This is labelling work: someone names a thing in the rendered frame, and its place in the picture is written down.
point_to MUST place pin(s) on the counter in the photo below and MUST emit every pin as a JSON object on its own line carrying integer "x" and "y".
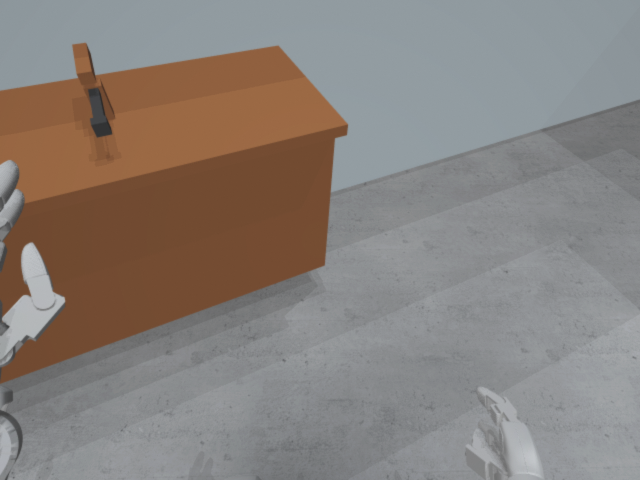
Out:
{"x": 215, "y": 183}

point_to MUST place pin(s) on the tap lever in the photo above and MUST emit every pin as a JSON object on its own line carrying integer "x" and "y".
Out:
{"x": 99, "y": 121}

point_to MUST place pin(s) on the right robot hand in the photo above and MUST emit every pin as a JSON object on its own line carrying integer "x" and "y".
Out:
{"x": 513, "y": 449}

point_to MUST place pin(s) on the left robot hand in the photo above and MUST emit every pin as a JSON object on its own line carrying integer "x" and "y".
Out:
{"x": 31, "y": 315}

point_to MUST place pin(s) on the left robot forearm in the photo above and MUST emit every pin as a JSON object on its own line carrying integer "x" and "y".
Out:
{"x": 11, "y": 437}

